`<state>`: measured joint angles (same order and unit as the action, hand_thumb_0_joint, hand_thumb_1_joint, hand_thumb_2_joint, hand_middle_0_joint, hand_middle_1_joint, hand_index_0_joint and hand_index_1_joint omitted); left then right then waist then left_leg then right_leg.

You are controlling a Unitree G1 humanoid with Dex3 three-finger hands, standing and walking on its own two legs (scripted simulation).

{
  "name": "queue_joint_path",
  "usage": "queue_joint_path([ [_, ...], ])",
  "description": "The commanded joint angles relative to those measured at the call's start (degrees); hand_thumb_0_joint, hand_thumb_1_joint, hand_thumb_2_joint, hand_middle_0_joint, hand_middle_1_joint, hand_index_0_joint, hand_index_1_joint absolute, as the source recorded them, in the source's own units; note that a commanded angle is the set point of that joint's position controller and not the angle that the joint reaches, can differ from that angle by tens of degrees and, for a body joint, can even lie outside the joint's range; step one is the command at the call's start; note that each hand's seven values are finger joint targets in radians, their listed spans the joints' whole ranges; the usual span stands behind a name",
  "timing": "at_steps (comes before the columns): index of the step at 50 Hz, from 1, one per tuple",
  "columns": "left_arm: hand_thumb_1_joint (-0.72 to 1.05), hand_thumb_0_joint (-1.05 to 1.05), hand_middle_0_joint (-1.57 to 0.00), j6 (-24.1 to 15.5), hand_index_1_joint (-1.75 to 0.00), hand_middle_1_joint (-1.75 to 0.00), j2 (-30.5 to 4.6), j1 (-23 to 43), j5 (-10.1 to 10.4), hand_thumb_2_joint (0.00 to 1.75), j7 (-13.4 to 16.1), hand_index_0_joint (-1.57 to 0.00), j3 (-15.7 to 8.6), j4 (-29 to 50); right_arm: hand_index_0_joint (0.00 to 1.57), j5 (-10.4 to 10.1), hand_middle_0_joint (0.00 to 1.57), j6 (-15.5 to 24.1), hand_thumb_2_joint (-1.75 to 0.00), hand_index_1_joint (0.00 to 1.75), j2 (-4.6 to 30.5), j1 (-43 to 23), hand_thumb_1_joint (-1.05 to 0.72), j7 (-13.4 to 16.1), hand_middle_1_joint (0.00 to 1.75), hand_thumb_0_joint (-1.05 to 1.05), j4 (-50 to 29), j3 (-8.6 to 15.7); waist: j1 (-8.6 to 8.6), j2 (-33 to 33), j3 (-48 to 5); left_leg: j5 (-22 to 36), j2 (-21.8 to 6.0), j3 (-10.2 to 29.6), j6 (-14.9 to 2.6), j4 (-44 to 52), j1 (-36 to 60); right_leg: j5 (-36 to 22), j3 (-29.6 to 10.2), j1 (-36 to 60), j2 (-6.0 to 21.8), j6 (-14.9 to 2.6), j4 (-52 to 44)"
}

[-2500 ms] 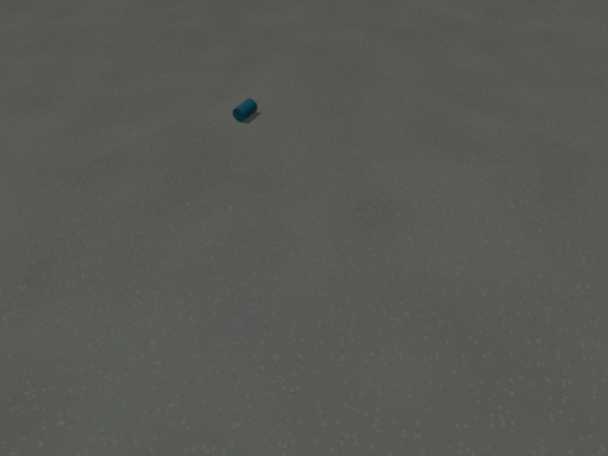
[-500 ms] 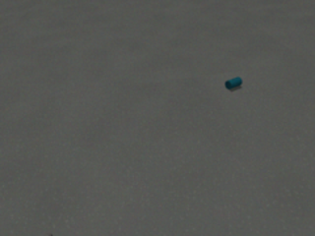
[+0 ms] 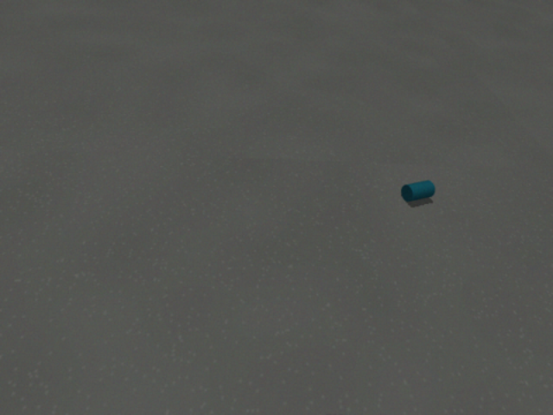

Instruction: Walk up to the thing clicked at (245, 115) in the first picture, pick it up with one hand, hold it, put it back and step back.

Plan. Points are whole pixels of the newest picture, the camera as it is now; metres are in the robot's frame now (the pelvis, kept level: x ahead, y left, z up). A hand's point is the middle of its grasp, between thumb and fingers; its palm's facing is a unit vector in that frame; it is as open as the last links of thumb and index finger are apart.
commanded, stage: walk up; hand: left
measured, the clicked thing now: (417, 190) +1.31 -0.77 -0.71
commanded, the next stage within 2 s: none
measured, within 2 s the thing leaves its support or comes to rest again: neither
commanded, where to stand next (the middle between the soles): +1.04 -1.13 m, yaw +21 degrees
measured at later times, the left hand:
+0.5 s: hand (242, 322) +0.30 +0.07 -0.09, palm faces +0.11 -0.92 -0.37, open 7.4 cm
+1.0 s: hand (316, 264) +0.46 -0.07 -0.15, palm faces +0.12 -0.96 -0.26, open 7.4 cm
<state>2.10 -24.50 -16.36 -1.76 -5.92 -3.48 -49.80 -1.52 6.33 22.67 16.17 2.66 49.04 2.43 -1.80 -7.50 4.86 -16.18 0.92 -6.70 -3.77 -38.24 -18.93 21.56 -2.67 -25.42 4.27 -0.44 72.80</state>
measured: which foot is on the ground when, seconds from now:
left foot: down 0.00-0.34, up 0.36-0.72, down 0.74-1.00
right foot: up 0.00-0.28, down 0.30-0.76, up 0.78-1.00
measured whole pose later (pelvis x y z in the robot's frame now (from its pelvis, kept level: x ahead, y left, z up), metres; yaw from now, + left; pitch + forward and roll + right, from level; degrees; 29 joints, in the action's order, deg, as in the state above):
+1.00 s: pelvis +0.41 -0.35 +0.00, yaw +10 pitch -3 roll +2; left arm 4.7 -25.7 -14.0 -2.1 -7.2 -6.1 -41.9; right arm 0.5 6.1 24.5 18.9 4.1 50.7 1.4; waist -0.6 -8.4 5.3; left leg -16.8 -6.0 -4.0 0.9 -36.7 -17.1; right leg 20.7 -8.5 -33.5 6.4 1.3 63.4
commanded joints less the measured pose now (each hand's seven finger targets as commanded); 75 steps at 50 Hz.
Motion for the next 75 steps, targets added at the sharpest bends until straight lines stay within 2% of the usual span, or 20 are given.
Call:
queue_joint_path([
  [1,0.90,0.00,-0.20,-1.2,-0.30,-0.30,-12.6,0.1,0.0,0.90,-0.4,-0.20,-4.8,6.3,0.20,0.7,0.20,3.1,-0.90,0.30,18.5,3.1,-0.90,0.9,0.30,0.00,-1.9,5.1,-1.48,10.6,-1.1,5.9,-14.7,17.3,-7.71,20.4,0.1,-5.0,-3.3,-6.6,5.6,0.82,-6.3],
  [7,0.90,0.00,-0.20,0.1,-0.30,-0.30,-11.3,10.1,-0.6,0.90,-2.6,-0.20,-5.0,9.4,0.20,1.8,0.20,3.4,-0.90,0.30,22.2,4.1,-0.90,-0.2,0.30,0.00,-0.5,6.2,1.56,18.0,0.7,-7.7,-12.1,13.9,-6.60,24.9,-1.5,-11.7,1.2,-5.8,5.2,1.74,-24.8],
  [14,0.90,0.00,-0.20,-1.2,-0.30,-0.30,-11.2,8.7,-0.4,0.90,-2.4,-0.20,-6.5,8.9,0.20,2.3,0.20,1.3,-0.90,0.30,22.6,2.3,-0.90,0.9,0.30,0.00,-1.1,5.9,-2.57,16.1,-7.5,17.3,-15.8,11.0,-5.00,7.5,1.0,-7.6,5.3,11.7,1.2,-1.27,-39.3],
  [16,0.90,0.00,-0.20,-2.4,-0.30,-0.30,-18.3,-6.1,-1.8,0.90,-0.8,-0.20,-9.6,4.5,0.20,2.3,0.20,0.9,-0.90,0.30,14.5,6.7,-0.90,1.2,0.30,0.00,-1.1,2.8,-9.57,-4.3,-15.3,5.1,-6.6,4.2,-1.01,-24.6,-16.2,2.7,-5.6,34.3,5.6,-3.57,-47.1],
  [18,0.90,0.00,-0.20,-2.6,-0.30,-0.30,-23.4,-0.3,-0.6,0.90,0.9,-0.20,-9.7,5.4,0.20,1.8,0.20,0.1,-0.90,0.30,15.6,9.5,-0.90,2.8,0.30,0.00,-0.4,2.6,-6.22,-13.3,-13.2,-15.6,-1.4,8.1,0.15,-39.5,-29.2,12.7,-28.7,34.1,19.1,-6.87,-60.5],
  [23,0.90,0.00,-0.20,-3.2,-0.30,-0.30,-13.0,7.2,0.3,0.90,1.6,-0.20,-6.3,7.4,0.20,0.7,0.20,-0.5,-0.90,0.30,16.5,10.5,-0.90,1.3,0.30,0.00,5.5,3.1,0.15,-4.9,-4.0,-0.2,-4.9,9.3,0.67,-25.8,-17.1,-7.0,-1.9,14.6,6.4,-3.54,-56.5],
  [34,0.90,0.00,-0.20,-1.9,-0.30,-0.30,-9.4,3.2,-1.5,0.90,1.2,-0.20,-4.6,12.6,0.20,0.8,0.20,-0.9,-0.90,0.30,13.5,7.3,-0.90,1.1,0.30,0.00,2.3,2.4,-0.69,0.9,-1.4,7.3,-2.2,0.7,0.77,-1.8,-0.8,-22.1,2.9,10.7,7.3,-4.93,-51.6],
  [36,0.90,0.00,-0.20,-2.0,-0.30,-0.30,-9.4,3.5,-1.3,0.90,1.5,-0.20,-4.4,14.0,0.20,1.1,0.20,-0.5,-0.90,0.30,14.7,16.0,-0.90,2.3,0.30,0.00,3.2,3.3,4.64,5.7,-5.4,10.4,-2.0,1.9,-1.73,6.4,14.1,-35.3,6.7,5.8,4.2,-2.00,-35.7],
  [37,0.90,0.00,-0.20,-2.4,-0.30,-0.30,-8.4,1.6,-1.3,0.90,1.9,-0.20,-4.1,14.6,0.20,1.6,0.20,-0.5,-0.90,0.30,17.5,20.0,-0.90,3.1,0.30,0.00,3.7,4.4,6.78,10.8,-8.7,11.5,-6.8,9.2,-4.62,8.7,24.5,-30.6,8.2,-1.7,1.1,1.45,-23.7],
  [38,0.90,0.00,-0.20,-2.3,-0.30,-0.30,-5.9,-1.1,-1.1,0.90,2.2,-0.20,-4.0,15.3,0.20,2.2,0.20,-0.7,-0.90,0.30,21.7,23.1,-0.90,3.9,0.30,0.00,2.7,6.1,7.95,22.2,-13.6,11.8,-24.8,35.8,-12.93,11.5,35.5,6.4,7.0,-16.2,-5.4,4.43,-5.9],
  [40,0.90,0.00,-0.20,-0.3,-0.30,-0.30,-16.0,-0.8,-1.7,0.90,2.4,-0.20,-6.0,14.7,0.20,-0.6,0.20,-0.7,-0.90,0.30,24.7,15.0,-0.90,5.5,0.30,0.00,-1.0,7.2,6.32,10.6,-13.2,1.0,-38.1,54.4,-20.82,18.6,28.9,12.5,-8.1,-22.3,-1.7,4.92,12.2],
  [44,0.90,0.00,-0.20,0.4,-0.30,-0.30,-13.2,0.8,-0.5,0.90,1.0,-0.20,-6.7,12.5,0.20,0.9,0.20,0.3,-0.90,0.30,18.4,5.0,-0.90,4.3,0.30,0.00,-1.9,3.8,1.53,6.9,-3.4,9.5,-20.0,18.6,-10.24,16.2,2.5,1.2,-7.5,-9.0,-0.4,2.63,2.8],
  [52,0.90,0.00,-0.20,1.3,-0.30,-0.30,-10.3,3.9,-0.1,0.90,-2.1,-0.20,-6.7,12.1,0.20,3.3,0.20,1.6,-0.90,0.30,24.6,0.3,-0.90,1.8,0.30,0.00,-1.4,5.8,0.69,21.2,-3.0,-6.7,-15.4,7.8,-6.27,17.7,-6.8,-4.8,1.1,2.6,3.3,0.80,-26.4],
  [57,0.90,0.00,-0.20,0.2,-0.30,-0.30,-16.4,-13.8,-2.0,0.90,-0.2,-0.20,-9.7,4.3,0.20,3.6,0.20,-1.1,-0.90,0.30,14.8,-1.5,-0.90,2.4,0.30,0.00,-1.1,3.2,-10.14,-5.5,-8.5,-12.7,-6.3,-2.3,-1.53,-22.6,-21.5,2.7,1.9,23.6,0.1,-1.22,-44.2],
  [59,0.90,0.00,-0.20,-0.8,-0.30,-0.30,-23.8,-4.0,-1.6,0.90,1.1,-0.20,-9.9,9.3,0.20,2.4,0.20,-1.5,-0.90,0.30,14.6,1.6,-0.90,3.6,0.30,0.00,-2.4,2.8,-4.83,-14.6,-3.9,-18.9,-2.3,6.2,1.06,-37.6,-32.6,14.5,-31.8,19.1,15.9,-9.92,-62.4],
  [60,0.90,0.00,-0.20,-0.9,-0.30,-0.30,-24.1,-0.1,-0.5,0.90,1.6,-0.20,-10.2,10.3,0.20,2.3,0.20,-1.3,-0.90,0.30,17.3,0.2,-0.90,3.9,0.30,0.00,-0.9,3.5,-3.34,-12.1,-2.9,-15.6,-6.2,7.3,0.69,-36.2,-29.8,19.0,-32.8,14.7,17.2,-12.00,-63.9],
  [63,0.90,0.00,-0.20,-1.2,-0.30,-0.30,-17.0,2.7,-0.7,0.90,2.1,-0.20,-7.8,9.6,0.20,0.8,0.20,-0.2,-0.90,0.30,17.8,4.2,-0.90,3.0,0.30,0.00,3.9,3.4,-0.51,-9.0,-2.2,-11.5,-7.1,6.6,0.55,-26.1,-22.4,-2.8,-12.4,12.3,9.8,-13.11,-50.5],
  [71,0.90,0.00,-0.20,-0.5,-0.30,-0.30,-11.9,8.2,-1.4,0.90,1.8,-0.20,-4.9,15.0,0.20,1.3,0.20,0.7,-0.90,0.30,14.6,14.9,-0.90,2.5,0.30,0.00,5.5,3.2,3.83,-0.9,-6.3,7.4,-2.5,1.6,0.40,3.0,4.5,-14.0,-3.7,4.1,8.3,-13.60,-44.4],
  [73,0.90,0.00,-0.20,-0.3,-0.30,-0.30,-8.2,5.9,-0.7,0.90,1.4,-0.20,-3.5,15.9,0.20,2.5,0.20,0.9,-0.90,0.30,19.1,21.2,-0.90,3.8,0.30,0.00,6.5,5.3,7.03,11.3,-10.3,10.0,-8.9,12.6,1.38,12.3,19.6,-8.5,2.9,-4.9,1.4,-7.24,-26.9],
  [75,0.90,0.00,-0.20,1.6,-0.30,-0.30,-10.2,-0.8,-1.3,0.90,1.8,-0.20,-4.5,13.9,0.20,3.0,0.20,0.3,-0.90,0.30,24.4,14.8,-0.90,5.1,0.30,0.00,1.9,6.4,3.00,11.2,-9.6,-14.4,-28.1,46.6,-6.17,22.0,17.8,7.8,-3.4,-15.8,-3.5,-1.31,-8.4],
])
